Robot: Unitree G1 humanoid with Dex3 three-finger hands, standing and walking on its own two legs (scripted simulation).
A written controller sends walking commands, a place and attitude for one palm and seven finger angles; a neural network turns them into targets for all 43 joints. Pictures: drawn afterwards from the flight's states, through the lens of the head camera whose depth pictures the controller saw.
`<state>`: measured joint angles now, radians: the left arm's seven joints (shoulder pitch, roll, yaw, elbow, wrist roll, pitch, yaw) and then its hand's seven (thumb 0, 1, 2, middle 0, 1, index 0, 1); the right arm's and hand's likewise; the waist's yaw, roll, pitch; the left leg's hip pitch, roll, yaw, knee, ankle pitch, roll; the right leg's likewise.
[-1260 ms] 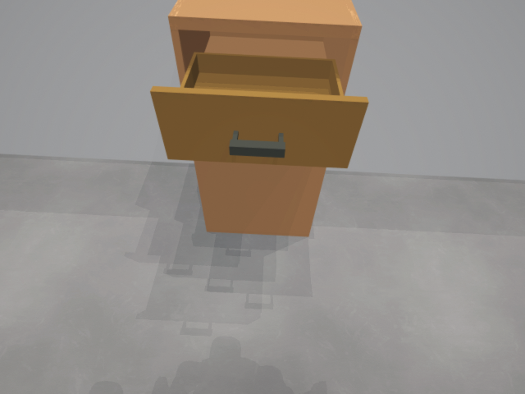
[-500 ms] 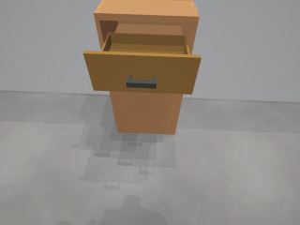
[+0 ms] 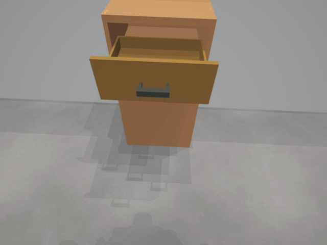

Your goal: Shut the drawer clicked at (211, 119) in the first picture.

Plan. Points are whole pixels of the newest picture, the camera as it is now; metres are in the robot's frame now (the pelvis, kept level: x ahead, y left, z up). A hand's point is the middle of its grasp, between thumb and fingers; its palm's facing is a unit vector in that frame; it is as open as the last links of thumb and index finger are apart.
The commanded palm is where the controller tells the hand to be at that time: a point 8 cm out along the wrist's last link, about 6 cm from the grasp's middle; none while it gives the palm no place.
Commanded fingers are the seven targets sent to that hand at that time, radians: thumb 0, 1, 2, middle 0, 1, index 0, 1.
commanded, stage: look at it before walking up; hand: left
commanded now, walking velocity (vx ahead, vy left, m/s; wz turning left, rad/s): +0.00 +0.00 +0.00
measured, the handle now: (153, 88) +0.61 +0.07 +0.03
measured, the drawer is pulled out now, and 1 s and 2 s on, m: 0.28 0.28 0.28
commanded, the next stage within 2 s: take the last steps up to it in 0.18 s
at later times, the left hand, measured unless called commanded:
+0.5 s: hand out of the picture +0.05 +0.21 -0.18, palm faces -0.03 -0.97 -0.25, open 7.4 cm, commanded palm none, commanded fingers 0.00 0.90 0.90 -0.20 -0.30 -0.20 -0.30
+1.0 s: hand out of the picture +0.06 +0.07 -0.18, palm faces +0.05 -0.99 -0.11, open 7.4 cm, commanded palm none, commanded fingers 0.00 0.90 0.90 -0.20 -0.30 -0.20 -0.30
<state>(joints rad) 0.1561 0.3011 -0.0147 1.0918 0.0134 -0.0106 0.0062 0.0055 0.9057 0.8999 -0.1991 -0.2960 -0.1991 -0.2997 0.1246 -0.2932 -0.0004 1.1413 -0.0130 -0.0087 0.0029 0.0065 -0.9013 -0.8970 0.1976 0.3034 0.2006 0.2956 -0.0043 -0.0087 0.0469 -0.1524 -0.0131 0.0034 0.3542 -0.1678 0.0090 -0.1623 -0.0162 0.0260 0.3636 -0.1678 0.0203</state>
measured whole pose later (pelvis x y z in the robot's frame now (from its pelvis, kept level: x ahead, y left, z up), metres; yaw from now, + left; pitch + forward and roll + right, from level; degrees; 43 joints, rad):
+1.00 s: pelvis +0.16 -0.06 -0.01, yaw -3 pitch +0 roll -1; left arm 0.48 0.07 0.01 1.16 0.03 -0.07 0.03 0.00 0.91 0.90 -0.20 -0.30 -0.20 -0.30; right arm 0.15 -0.15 -0.06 1.08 -0.03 -0.01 0.00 0.01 -0.91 -0.90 0.19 0.30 0.19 0.29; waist 0.02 0.00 0.06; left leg -0.57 0.09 0.10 0.96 -0.26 0.00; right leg 0.01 0.07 -0.09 0.32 -0.33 -0.07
